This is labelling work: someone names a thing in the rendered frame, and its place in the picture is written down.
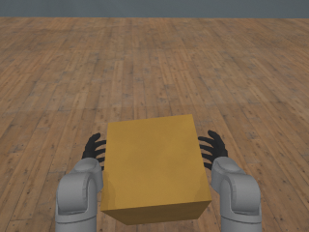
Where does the right robot hand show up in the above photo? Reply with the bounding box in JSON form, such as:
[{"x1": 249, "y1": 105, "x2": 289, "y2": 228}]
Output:
[{"x1": 198, "y1": 130, "x2": 228, "y2": 171}]

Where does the left robot hand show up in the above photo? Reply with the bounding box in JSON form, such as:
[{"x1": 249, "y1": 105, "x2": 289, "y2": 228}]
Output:
[{"x1": 81, "y1": 132, "x2": 107, "y2": 171}]

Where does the carton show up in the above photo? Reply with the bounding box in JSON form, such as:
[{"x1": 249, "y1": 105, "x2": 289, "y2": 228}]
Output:
[{"x1": 100, "y1": 114, "x2": 212, "y2": 225}]

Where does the right robot forearm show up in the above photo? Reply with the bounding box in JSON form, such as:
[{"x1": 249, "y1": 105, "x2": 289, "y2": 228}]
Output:
[{"x1": 211, "y1": 157, "x2": 263, "y2": 232}]

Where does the left robot forearm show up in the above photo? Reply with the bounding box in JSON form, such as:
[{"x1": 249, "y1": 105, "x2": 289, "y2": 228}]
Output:
[{"x1": 55, "y1": 158, "x2": 103, "y2": 232}]

